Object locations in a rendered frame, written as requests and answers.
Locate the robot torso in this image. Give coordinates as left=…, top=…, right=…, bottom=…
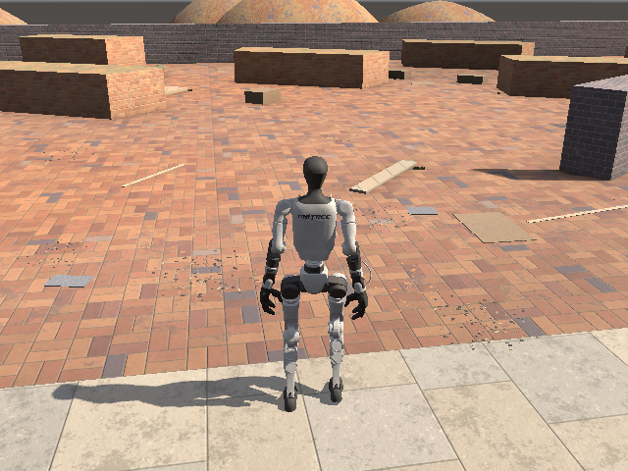
left=291, top=194, right=338, bottom=294

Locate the right robot upper arm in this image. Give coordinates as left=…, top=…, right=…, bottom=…
left=336, top=199, right=357, bottom=256

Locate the left robot forearm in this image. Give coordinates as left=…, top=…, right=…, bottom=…
left=262, top=239, right=281, bottom=289

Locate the left robot upper arm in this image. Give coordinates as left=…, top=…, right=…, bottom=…
left=271, top=198, right=294, bottom=254

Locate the right robot forearm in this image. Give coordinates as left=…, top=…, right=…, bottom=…
left=346, top=241, right=366, bottom=293

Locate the robot left hand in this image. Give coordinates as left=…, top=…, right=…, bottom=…
left=260, top=287, right=283, bottom=315

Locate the robot right shin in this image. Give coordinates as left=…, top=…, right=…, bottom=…
left=330, top=321, right=343, bottom=389

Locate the robot right hand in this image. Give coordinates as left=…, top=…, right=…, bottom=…
left=344, top=290, right=368, bottom=320

